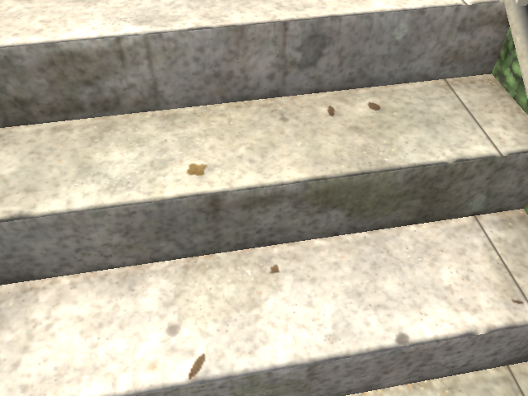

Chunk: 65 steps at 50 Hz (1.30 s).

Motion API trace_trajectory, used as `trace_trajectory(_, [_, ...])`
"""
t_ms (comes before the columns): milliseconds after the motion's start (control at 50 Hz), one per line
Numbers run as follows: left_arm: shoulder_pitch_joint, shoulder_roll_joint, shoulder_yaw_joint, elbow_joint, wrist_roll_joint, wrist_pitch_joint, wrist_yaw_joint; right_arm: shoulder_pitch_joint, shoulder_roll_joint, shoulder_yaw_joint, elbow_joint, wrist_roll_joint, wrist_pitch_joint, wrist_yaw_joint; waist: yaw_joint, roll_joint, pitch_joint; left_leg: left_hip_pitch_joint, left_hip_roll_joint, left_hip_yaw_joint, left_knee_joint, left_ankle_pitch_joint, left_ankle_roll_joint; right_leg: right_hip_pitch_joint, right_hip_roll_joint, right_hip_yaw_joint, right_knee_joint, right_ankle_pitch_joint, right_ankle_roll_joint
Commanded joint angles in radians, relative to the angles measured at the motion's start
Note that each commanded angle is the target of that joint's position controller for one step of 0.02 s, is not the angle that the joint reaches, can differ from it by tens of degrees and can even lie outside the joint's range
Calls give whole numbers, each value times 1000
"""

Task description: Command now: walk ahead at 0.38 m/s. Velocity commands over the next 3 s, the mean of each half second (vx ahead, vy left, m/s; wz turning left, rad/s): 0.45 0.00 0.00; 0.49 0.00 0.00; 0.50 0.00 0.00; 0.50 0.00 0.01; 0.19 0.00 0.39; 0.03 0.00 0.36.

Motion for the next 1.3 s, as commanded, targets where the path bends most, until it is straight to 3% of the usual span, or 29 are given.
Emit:
trace_trajectory(20, [229,65,-12,43,9,-11,1,-223,75,50,-194,17,-75,36,49,-101,147,-883,52,-153,814,-108,2,472,-412,396,-176,314,-231])
trace_trajectory(80, [202,-22,-53,47,25,21,-23,-353,170,113,-334,12,-87,72,38,-48,203,-1059,81,-118,1012,-214,24,381,-385,298,-228,241,-165])
trace_trajectory(160, [-17,94,-56,-32,-49,10,16,-468,150,181,-561,-50,-73,79,-107,-3,251,-359,230,90,327,190,-2,-458,-255,43,-610,154,-102])
trace_trajectory(200, [86,194,-26,-19,-98,-20,-1,-356,72,146,-515,-42,-79,57,-132,-122,-11,390,58,328,58,169,13,-515,-199,-30,-534,1007,-153])
trace_trajectory(220, [155,255,-19,8,-68,-32,-24,-183,-41,88,-466,-12,-82,39,-222,-237,-158,513,-7,318,-8,85,41,-286,-218,-50,-280,1676,-154])
trace_trajectory(260, [93,322,21,-4,-34,-9,-24,124,-191,5,-317,-68,-56,36,-327,-329,-238,479,43,-45,-467,20,108,42,-237,58,213,1777,-89])
trace_trajectory(280, [79,123,-8,-63,-5,-24,-45,268,-326,-33,-207,-86,-31,33,-266,284,-288,676,289,-625,-939,170,257,-280,-5,93,592,708,-51])
trace_trajectory(300, [67,26,-14,-53,-5,-59,-83,306,-284,-32,-162,-118,-17,13,-245,318,-366,629,441,-1097,-1259,-89,304,-399,147,326,1139,251,-41])
trace_trajectory(320, [-77,-41,-21,-150,-27,-71,-122,195,-192,-10,-132,-72,-18,18,-192,218,-159,478,423,-1020,-1272,-318,240,-586,120,353,1411,243,-64])
trace_trajectory(360, [-306,-63,-55,-310,-34,-70,-129,80,37,33,-14,-63,-40,55,-85,59,158,179,361,-603,-1108,-304,159,-823,31,223,1506,273,-137])
trace_trajectory(420, [-115,-91,-88,-284,-48,-38,-118,18,170,56,61,-88,-60,72,43,19,148,124,297,-270,-1107,59,79,-883,29,265,1690,320,-192])
trace_trajectory(520, [-257,-77,-122,-337,-37,-5,-77,28,91,75,58,-112,-69,79,44,-9,136,42,256,41,-1214,254,116,-1038,50,99,1709,436,-97])
trace_trajectory(620, [-562,-150,-180,-483,-49,-25,-88,359,21,61,131,-64,-51,40,-120,26,164,524,305,-54,-1260,242,85,-1528,-44,42,1606,307,-60])
trace_trajectory(700, [-872,-150,-225,-650,-32,-35,-127,488,6,54,157,-24,-32,-27,-182,30,107,443,357,-49,-1584,493,114,-1105,-173,-208,1126,236,-27])
trace_trajectory(740, [-740,-107,-192,-614,-41,-56,-124,448,-38,57,187,-31,-73,-6,-65,171,-76,358,313,117,-1422,1658,116,-414,-8,-338,931,166,-90])
trace_trajectory(780, [-393,73,-101,-511,-37,-37,-107,390,-203,18,187,-50,-76,-6,147,359,-199,764,375,76,-1106,2294,127,-327,50,-197,662,-70,-155])
trace_trajectory(800, [-197,146,-64,-438,-15,-23,-105,270,-244,-1,147,-60,-76,-15,239,399,-280,732,350,54,-903,2219,123,-158,-8,3,551,-95,-195])
trace_trajectory(820, [-1,214,-25,-352,22,-4,-96,331,-124,11,108,-78,-104,3,210,89,-455,345,238,20,-571,1924,112,249,-221,483,359,-168,-323])
trace_trajectory(840, [144,287,8,-248,36,38,-61,199,-10,25,98,-73,-138,46,227,-222,-490,90,4,-89,-95,534,94,383,-401,1019,-188,-284,-399])
trace_trajectory(860, [116,197,-12,-195,33,42,-45,75,24,8,36,-56,-152,96,190,-147,-391,-101,-36,-296,433,439,90,251,-435,1115,-255,-361,-326])
trace_trajectory(900, [-49,-36,-74,-81,16,13,-67,-204,136,54,-199,-51,-140,117,20,-35,13,-418,14,-219,774,396,156,-117,-366,655,-129,-226,-209])
trace_trajectory(960, [-157,-176,-100,-29,41,-3,-101,-10,214,111,-200,-31,-111,113,-161,45,100,-524,43,-219,788,443,210,-257,-208,119,-50,159,-65])
trace_trajectory(1020, [-171,-95,-102,-19,67,-10,-113,-61,208,144,-222,-9,-72,87,-192,-47,134,-600,32,-96,847,471,140,-414,-191,-58,-159,206,-70])
trace_trajectory(1100, [-73,-47,-121,15,8,-11,-116,-334,153,173,-352,-21,-59,49,-126,-83,173,-641,67,23,576,539,76,-483,-157,-88,-272,174,-67])
trace_trajectory(1160, [153,59,-83,59,-8,-2,-55,-513,143,191,-416,-53,-67,42,-20,-123,28,-540,178,203,310,392,27,-175,-222,6,-441,307,-125])
trace_trajectory(1200, [117,105,-63,47,-37,15,-35,-485,147,183,-377,-54,-73,62,-60,-132,-70,-234,143,273,8,241,74,-46,-242,-78,-385,838,-136])
trace_trajectory(1240, [226,153,-55,77,7,9,-35,-475,74,137,-364,-29,-84,73,-83,-266,-115,-93,7,350,-172,-46,107,161,-289,-56,-227,1579,-169])
trace_trajectory(1280, [116,189,-42,43,24,-14,-27,-97,-55,72,-272,-70,-86,86,-248,-315,-288,234,103,10,-352,67,181,191,-300,-36,131,1935,-180])
trace_trajectory(1300, [107,103,-46,18,6,-37,-52,49,-144,32,-201,-80,-57,72,-249,-53,-367,493,258,-429,-685,-121,284,-133,-176,-30,401,1577,-151])
Next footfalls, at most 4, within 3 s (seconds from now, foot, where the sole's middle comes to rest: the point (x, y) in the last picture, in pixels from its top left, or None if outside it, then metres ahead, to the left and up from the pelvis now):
0.26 left None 0.25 0.19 -0.58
0.78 right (296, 299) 0.59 -0.01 -0.40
1.26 left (196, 153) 0.81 0.21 -0.21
1.84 right None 1.15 0.00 -0.03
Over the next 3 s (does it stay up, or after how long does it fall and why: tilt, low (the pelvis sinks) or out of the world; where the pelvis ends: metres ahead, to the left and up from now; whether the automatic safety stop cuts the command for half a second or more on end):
stays up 1.35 0.10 0.92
